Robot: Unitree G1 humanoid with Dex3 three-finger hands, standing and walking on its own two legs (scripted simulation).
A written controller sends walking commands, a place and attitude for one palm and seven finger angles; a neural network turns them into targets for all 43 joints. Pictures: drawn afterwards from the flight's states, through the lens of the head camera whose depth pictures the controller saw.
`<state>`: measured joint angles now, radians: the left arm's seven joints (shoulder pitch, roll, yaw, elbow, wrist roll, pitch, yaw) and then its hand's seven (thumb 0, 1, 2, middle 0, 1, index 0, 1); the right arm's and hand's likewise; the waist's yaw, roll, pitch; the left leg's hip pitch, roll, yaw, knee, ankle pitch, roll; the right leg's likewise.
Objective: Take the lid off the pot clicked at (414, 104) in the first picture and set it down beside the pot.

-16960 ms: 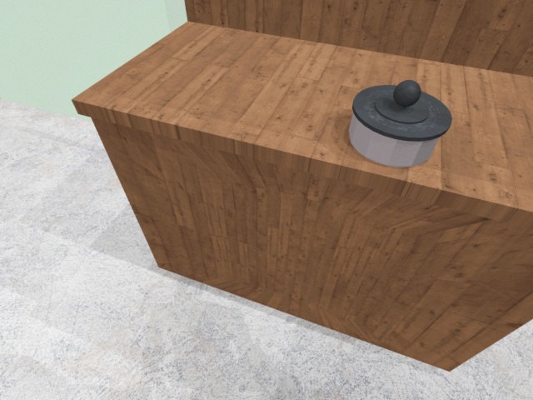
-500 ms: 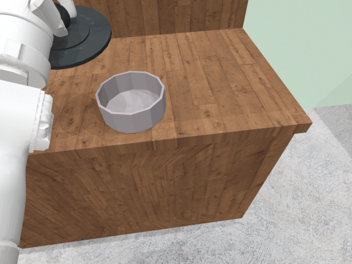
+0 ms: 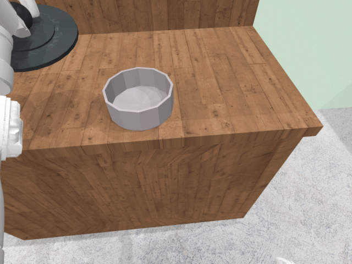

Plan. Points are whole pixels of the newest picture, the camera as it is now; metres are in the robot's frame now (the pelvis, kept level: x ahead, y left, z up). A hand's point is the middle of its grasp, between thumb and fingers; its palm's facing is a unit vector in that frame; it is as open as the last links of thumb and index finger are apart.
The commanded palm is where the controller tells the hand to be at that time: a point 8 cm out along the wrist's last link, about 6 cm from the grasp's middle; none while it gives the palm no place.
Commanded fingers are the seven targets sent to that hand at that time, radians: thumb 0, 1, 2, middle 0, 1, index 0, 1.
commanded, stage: move the lid sideways beside the pot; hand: left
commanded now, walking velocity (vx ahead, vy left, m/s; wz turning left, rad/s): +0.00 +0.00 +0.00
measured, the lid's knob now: (16, 17) +0.50 +0.27 +0.31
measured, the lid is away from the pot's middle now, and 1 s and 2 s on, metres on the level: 0.19 0.24 0.23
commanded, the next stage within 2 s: lower the lid onto the table in 0.62 s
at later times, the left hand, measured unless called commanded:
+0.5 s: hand out of the picture +0.45 +0.31 +0.32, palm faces -0.15 -0.17 -0.97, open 7.6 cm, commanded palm +0.46 +0.31 +0.39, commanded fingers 0.00 0.72 0.87 -0.84 -1.08 -0.82 -1.07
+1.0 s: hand out of the picture +0.46 +0.31 +0.31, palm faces -0.17 -0.22 -0.96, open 7.6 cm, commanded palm +0.46 +0.30 +0.37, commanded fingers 0.00 0.72 0.87 -0.84 -1.08 -0.82 -1.07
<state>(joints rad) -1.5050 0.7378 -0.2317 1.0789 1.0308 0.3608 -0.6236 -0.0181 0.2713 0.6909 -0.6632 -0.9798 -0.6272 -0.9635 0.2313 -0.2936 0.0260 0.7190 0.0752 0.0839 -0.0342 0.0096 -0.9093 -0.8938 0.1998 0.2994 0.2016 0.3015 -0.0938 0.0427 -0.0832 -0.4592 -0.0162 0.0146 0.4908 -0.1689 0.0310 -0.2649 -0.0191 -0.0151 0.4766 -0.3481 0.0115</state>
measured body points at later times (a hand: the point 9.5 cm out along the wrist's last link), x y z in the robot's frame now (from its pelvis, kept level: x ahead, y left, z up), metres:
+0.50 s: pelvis -0.01 +0.01 +0.00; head +0.03 +0.00 +0.45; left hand +0.46 +0.31 +0.38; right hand +0.05 -0.27 -0.13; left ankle +0.04 +0.10 -0.73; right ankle -0.07 -0.13 -0.73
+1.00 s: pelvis +0.00 +0.01 +0.00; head +0.04 +0.00 +0.45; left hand +0.47 +0.31 +0.36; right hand +0.06 -0.27 -0.13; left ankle +0.04 +0.10 -0.73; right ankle -0.07 -0.13 -0.73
